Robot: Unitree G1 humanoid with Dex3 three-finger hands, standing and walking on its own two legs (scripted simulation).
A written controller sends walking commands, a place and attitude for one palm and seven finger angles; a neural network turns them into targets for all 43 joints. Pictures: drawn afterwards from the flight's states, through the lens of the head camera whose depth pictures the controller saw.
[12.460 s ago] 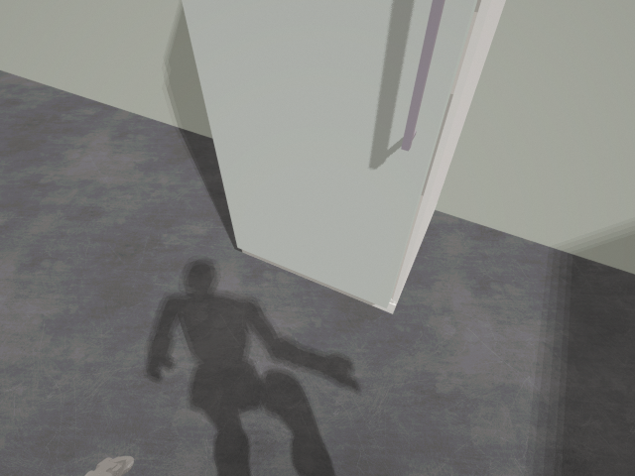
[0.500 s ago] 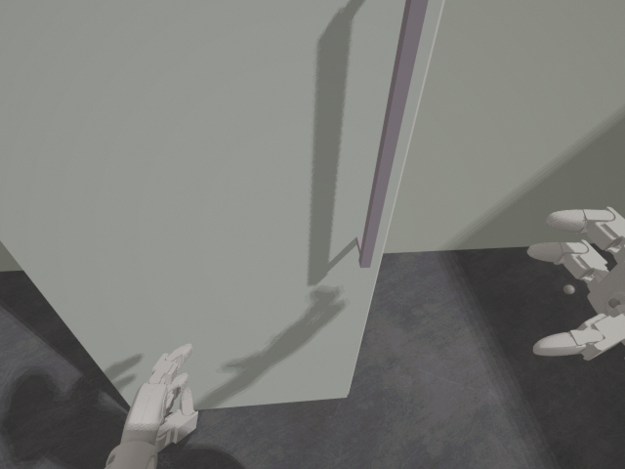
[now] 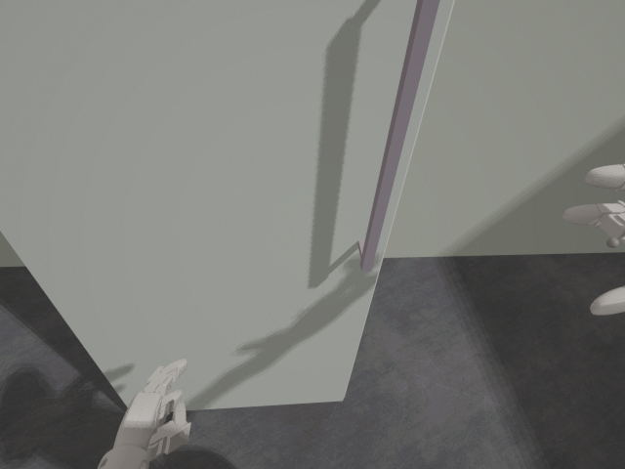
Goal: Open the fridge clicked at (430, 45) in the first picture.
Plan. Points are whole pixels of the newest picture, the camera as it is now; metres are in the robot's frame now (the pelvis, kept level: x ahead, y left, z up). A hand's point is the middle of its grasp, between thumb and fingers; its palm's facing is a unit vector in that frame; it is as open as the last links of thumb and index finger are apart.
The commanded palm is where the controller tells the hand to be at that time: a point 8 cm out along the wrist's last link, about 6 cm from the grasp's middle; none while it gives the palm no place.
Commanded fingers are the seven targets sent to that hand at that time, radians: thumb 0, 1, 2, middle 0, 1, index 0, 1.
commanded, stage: raise the hand to about handle height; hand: right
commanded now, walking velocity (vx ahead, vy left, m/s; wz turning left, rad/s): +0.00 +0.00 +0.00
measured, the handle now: (389, 143) +0.46 -0.08 +0.23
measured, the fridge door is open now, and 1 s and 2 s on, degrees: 0 0 0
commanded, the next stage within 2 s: move the hooked fingers beside the handle in 0.30 s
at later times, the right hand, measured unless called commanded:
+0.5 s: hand (588, 237) +0.29 -0.26 +0.23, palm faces +0.04 +0.99 -0.14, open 14.0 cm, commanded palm +0.26 -0.30 +0.24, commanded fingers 0.00 0.50 -0.30 0.30 1.20 0.30 1.20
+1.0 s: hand (534, 213) +0.34 -0.23 +0.22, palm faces +0.00 +1.00 -0.09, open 14.0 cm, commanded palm +0.30 -0.27 +0.23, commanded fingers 0.00 0.50 -0.30 0.30 1.20 0.30 1.20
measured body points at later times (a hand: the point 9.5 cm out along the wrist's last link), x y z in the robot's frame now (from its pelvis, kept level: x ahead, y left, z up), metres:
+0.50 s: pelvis +0.01 +0.02 +0.00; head -0.02 +0.05 +0.45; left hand +0.21 +0.24 -0.07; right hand +0.28 -0.31 +0.24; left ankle +0.01 +0.11 -0.74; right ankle +0.00 -0.06 -0.74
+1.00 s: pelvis +0.01 +0.02 +0.00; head -0.01 +0.05 +0.45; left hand +0.19 +0.26 -0.08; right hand +0.33 -0.28 +0.23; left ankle +0.01 +0.11 -0.74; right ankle +0.00 -0.06 -0.74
